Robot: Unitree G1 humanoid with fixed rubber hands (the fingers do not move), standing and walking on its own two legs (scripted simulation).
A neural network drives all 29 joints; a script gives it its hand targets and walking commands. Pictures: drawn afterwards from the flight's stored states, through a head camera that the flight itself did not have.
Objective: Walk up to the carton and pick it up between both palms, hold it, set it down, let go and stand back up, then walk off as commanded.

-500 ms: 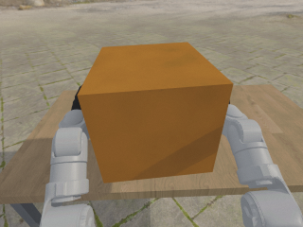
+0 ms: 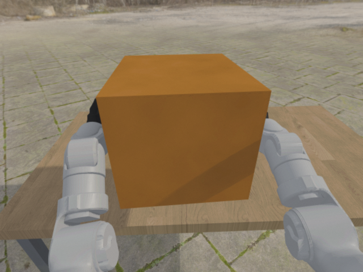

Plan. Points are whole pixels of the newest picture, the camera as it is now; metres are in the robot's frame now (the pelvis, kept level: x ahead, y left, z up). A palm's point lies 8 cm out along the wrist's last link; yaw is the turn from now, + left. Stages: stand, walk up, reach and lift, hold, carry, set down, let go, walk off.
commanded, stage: hold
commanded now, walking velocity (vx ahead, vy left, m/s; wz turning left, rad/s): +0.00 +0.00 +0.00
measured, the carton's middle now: (179, 119) +0.42 +0.01 +0.22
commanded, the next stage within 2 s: none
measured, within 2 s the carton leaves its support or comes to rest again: neither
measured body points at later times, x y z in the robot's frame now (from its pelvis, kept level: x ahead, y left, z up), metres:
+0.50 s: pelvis +0.03 +0.00 +0.00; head -0.03 +0.00 +0.45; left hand +0.40 +0.18 +0.22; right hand +0.41 -0.18 +0.21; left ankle +0.07 +0.13 -0.74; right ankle +0.06 -0.11 -0.74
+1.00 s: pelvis +0.00 +0.00 +0.00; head -0.09 +0.01 +0.44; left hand +0.37 +0.19 +0.24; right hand +0.38 -0.17 +0.23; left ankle +0.07 +0.13 -0.74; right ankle +0.06 -0.11 -0.74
